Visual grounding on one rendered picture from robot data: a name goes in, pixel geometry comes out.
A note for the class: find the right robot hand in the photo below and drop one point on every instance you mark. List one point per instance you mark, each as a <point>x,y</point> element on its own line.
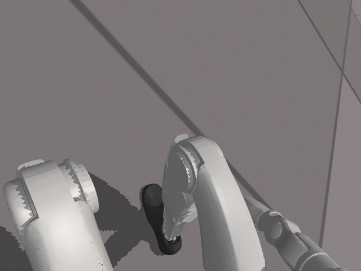
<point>255,208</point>

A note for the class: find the right robot foot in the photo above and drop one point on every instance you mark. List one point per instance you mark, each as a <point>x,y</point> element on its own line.
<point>154,209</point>

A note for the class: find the right robot arm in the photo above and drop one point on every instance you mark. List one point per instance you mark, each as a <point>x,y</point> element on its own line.
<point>298,251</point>

